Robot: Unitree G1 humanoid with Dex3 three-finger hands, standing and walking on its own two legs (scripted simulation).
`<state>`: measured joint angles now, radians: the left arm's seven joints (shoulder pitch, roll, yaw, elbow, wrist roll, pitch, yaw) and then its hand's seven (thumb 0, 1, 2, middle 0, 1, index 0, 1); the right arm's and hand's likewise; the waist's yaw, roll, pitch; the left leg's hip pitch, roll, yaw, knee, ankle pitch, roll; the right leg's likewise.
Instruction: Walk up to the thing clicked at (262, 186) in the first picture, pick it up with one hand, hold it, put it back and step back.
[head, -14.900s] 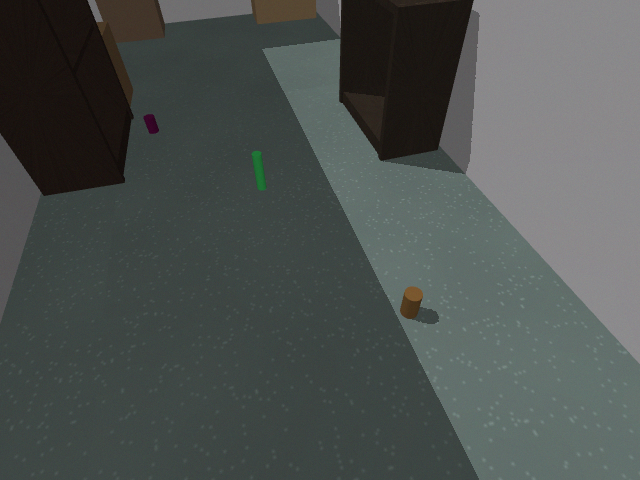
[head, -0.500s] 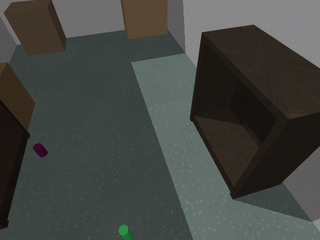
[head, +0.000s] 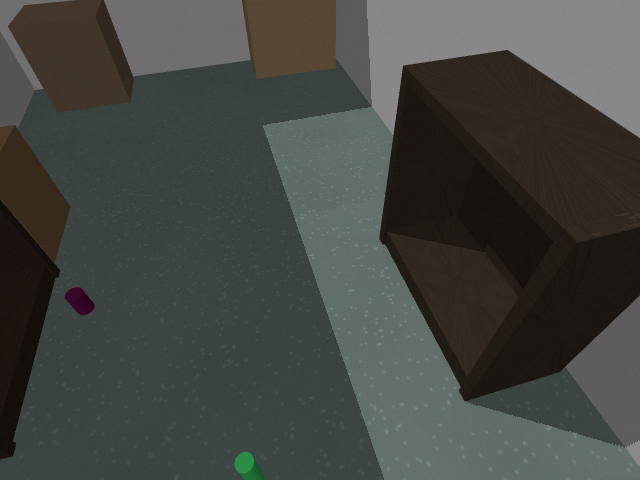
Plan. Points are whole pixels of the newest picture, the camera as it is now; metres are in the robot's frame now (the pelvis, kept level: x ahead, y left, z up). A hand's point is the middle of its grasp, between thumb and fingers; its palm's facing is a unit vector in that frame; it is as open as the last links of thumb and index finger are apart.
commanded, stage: stand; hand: left
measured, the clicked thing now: (250, 472) +0.29 +0.22 -0.68
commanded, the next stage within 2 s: go down in 0.76 s
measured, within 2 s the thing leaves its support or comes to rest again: neither
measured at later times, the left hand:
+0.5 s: hand out of the picture +0.09 +0.25 -0.15, palm faces -0.02 -0.94 -0.34, open 7.4 cm
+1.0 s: hand out of the picture +0.12 +0.24 -0.16, palm faces +0.05 -0.94 -0.32, open 8.7 cm
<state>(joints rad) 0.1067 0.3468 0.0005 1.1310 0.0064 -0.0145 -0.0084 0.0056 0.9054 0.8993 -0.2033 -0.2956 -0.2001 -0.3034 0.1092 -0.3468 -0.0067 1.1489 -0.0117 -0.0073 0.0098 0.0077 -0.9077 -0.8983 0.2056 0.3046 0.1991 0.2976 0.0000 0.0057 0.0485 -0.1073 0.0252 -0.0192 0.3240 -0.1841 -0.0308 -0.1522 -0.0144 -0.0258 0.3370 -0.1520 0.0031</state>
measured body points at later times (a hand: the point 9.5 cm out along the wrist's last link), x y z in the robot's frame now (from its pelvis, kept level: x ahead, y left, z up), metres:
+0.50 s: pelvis +0.01 +0.00 +0.00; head +0.02 -0.01 +0.45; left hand +0.09 +0.30 -0.13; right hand +0.08 -0.30 -0.14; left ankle +0.00 +0.14 -0.75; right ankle +0.02 -0.12 -0.75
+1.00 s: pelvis -0.01 +0.00 -0.01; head +0.03 +0.00 +0.44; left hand +0.12 +0.29 -0.13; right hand +0.09 -0.29 -0.14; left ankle +0.00 +0.14 -0.75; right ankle +0.02 -0.12 -0.75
